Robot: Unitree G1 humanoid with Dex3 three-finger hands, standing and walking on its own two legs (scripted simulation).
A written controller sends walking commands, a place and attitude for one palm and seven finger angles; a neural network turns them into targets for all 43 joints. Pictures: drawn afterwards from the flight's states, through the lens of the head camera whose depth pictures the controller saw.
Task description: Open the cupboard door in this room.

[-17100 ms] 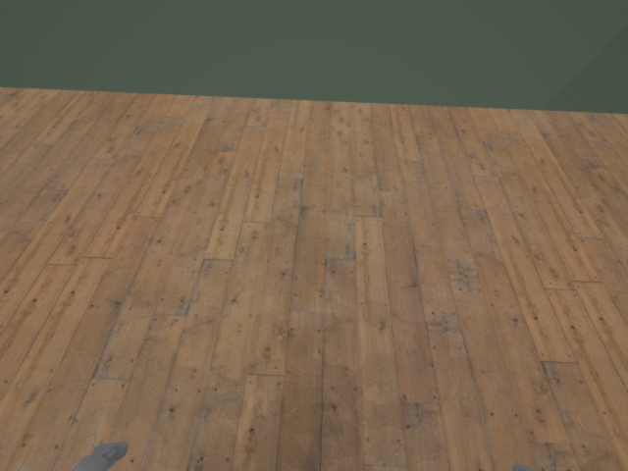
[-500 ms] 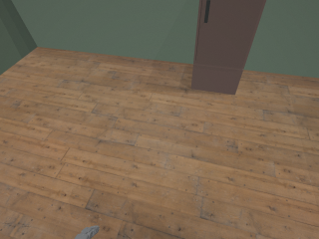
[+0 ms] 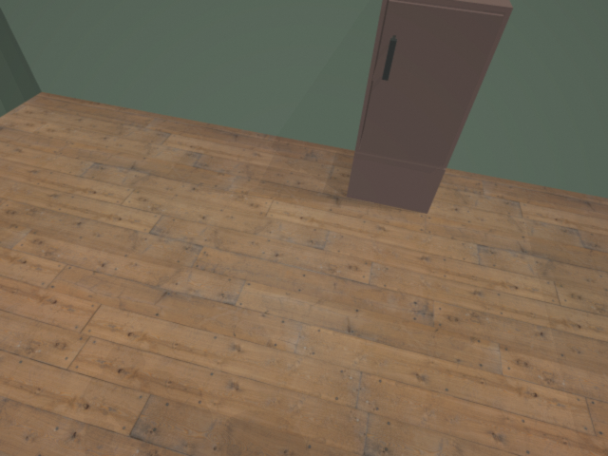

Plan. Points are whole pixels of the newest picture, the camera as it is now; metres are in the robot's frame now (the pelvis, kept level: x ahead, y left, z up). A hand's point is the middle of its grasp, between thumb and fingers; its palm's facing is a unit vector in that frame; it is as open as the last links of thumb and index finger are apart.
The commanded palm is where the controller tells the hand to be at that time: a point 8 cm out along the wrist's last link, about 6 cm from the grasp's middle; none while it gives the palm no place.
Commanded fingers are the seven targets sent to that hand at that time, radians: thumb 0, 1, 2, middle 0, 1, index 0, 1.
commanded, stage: turn or walk to find it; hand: left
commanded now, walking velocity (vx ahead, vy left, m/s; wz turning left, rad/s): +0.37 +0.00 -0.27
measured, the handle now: (389, 57) +1.41 -0.20 -0.04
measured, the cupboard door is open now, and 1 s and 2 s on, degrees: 0 0 0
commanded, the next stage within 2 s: stand and wait in 0.26 s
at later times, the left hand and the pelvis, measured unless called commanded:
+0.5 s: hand (241, 403) +0.24 +0.12 -0.17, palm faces -0.01 -0.97 -0.24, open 7.1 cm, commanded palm none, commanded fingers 0.00 0.90 0.90 -0.20 -0.30 -0.20 -0.30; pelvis +0.15 -0.06 -0.01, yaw -2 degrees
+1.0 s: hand (222, 435) +0.19 +0.14 -0.18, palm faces -0.02 -0.99 -0.17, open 7.4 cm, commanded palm none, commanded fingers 0.00 0.90 0.90 -0.20 -0.30 -0.20 -0.30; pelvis +0.23 -0.02 +0.00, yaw -4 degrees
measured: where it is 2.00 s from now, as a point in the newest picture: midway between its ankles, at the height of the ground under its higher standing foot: outside the picture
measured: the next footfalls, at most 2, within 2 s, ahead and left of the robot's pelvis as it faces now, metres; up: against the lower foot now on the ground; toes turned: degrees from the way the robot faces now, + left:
right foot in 0.26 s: +0.23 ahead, -0.16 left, +0.00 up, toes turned -12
left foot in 0.64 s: +0.27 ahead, +0.08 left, +0.00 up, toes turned +4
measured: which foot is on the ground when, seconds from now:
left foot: down 0.00-0.28, up 0.30-0.62, down 0.64-1.00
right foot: up 0.00-0.24, down 0.26-1.00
